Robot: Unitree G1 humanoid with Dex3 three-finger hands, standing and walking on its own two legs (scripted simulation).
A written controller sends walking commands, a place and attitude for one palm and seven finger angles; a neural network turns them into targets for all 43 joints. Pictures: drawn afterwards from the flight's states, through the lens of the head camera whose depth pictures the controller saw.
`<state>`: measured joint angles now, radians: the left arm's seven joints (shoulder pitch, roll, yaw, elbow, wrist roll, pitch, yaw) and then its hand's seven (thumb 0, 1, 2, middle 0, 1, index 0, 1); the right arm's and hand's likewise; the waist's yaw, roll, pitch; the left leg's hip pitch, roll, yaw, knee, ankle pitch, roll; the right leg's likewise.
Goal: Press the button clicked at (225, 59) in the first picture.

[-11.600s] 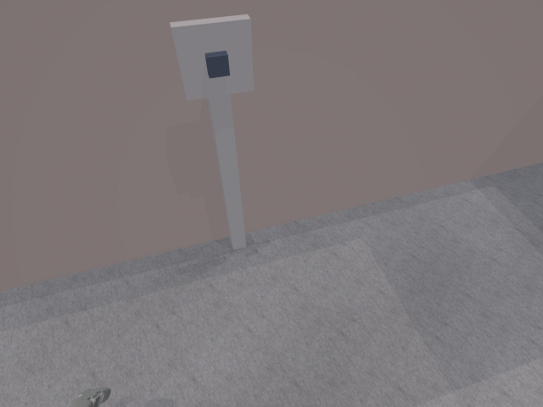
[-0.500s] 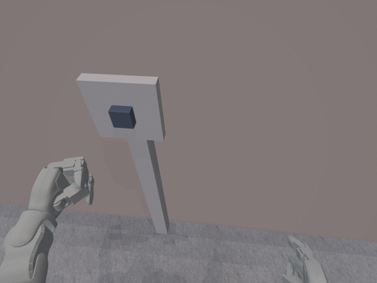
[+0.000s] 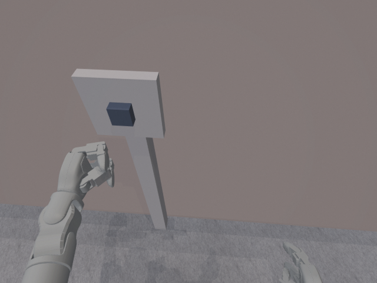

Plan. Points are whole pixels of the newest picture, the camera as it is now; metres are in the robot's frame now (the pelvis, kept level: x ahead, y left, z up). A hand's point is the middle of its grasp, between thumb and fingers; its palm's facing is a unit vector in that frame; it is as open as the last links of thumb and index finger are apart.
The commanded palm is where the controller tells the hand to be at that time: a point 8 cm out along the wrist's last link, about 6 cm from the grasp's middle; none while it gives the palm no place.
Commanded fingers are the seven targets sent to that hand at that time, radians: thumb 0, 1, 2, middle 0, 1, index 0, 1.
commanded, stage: aim a knuckle at the button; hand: left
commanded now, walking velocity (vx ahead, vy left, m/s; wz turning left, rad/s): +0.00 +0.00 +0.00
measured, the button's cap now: (121, 113) +0.46 +0.18 +0.11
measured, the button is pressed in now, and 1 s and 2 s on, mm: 0 0 8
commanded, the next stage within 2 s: press the button with the knuckle in 1.04 s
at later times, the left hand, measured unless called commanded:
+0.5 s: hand (125, 151) +0.37 +0.16 +0.08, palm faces -0.03 -1.00 -0.02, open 3.1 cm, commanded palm +0.34 +0.22 +0.08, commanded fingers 0.00 0.90 0.90 -1.30 -1.50 -1.30 -1.50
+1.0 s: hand (121, 156) +0.36 +0.17 +0.08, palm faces -0.01 -1.00 -0.02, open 3.1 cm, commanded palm +0.33 +0.22 +0.08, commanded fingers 0.00 0.90 0.90 -1.30 -1.50 -1.30 -1.50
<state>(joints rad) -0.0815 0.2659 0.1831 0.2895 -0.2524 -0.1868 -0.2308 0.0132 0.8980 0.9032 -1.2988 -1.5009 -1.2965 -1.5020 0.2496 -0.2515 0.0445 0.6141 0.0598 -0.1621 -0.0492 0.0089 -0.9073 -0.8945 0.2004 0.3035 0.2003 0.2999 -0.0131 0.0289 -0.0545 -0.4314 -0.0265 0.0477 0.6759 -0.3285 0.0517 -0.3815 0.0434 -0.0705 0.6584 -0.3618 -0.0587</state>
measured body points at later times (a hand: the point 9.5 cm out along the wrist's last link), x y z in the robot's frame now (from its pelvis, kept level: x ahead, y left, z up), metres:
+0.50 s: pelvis +0.00 +0.01 +0.00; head +0.03 +0.01 +0.45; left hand +0.37 +0.21 +0.08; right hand +0.10 -0.25 -0.11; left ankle +0.01 +0.08 -0.72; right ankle -0.01 -0.08 -0.72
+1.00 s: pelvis +0.00 +0.00 +0.00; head +0.02 -0.01 +0.45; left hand +0.35 +0.22 +0.08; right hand +0.13 -0.25 -0.10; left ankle +0.01 +0.08 -0.72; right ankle -0.01 -0.08 -0.72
